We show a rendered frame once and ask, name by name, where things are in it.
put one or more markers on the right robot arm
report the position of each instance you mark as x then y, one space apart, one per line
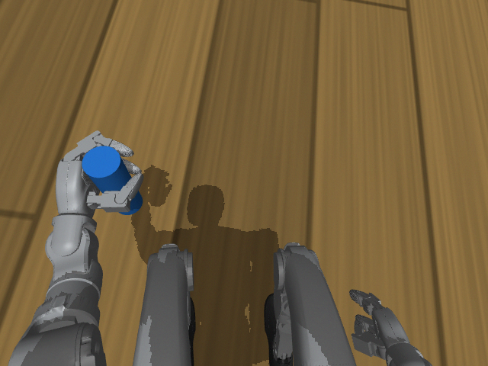
403 354

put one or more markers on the left robot hand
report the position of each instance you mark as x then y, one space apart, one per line
77 193

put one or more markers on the right robot hand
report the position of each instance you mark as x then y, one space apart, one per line
382 331

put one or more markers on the right robot foot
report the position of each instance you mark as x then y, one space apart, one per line
270 329

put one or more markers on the left robot arm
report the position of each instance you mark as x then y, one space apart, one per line
64 330

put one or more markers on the can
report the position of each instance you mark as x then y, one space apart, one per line
104 166

